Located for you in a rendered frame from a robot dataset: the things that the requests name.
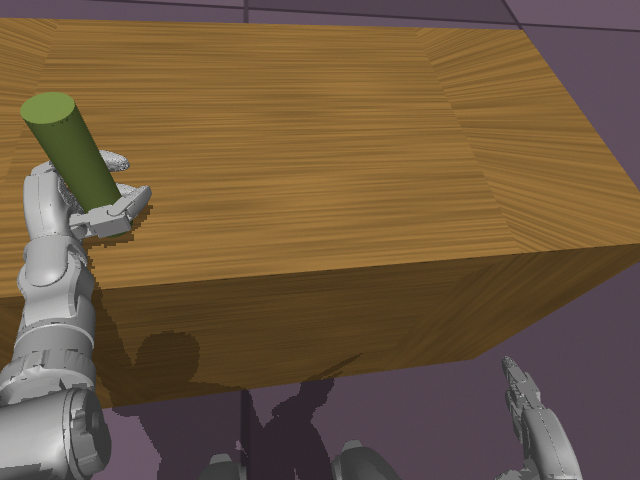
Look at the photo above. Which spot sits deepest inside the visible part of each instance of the right robot hand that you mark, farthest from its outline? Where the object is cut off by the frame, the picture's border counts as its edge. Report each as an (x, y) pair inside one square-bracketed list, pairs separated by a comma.
[(548, 454)]

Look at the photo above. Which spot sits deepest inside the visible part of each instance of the can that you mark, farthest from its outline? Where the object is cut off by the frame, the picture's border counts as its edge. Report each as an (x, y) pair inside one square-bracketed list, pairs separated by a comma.
[(57, 124)]

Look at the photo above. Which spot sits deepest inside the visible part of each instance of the left robot hand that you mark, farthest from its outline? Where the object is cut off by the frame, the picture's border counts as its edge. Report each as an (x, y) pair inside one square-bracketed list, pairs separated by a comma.
[(51, 209)]

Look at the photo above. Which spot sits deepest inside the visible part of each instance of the left robot arm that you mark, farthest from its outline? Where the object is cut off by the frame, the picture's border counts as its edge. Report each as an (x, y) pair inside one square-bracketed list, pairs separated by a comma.
[(51, 422)]

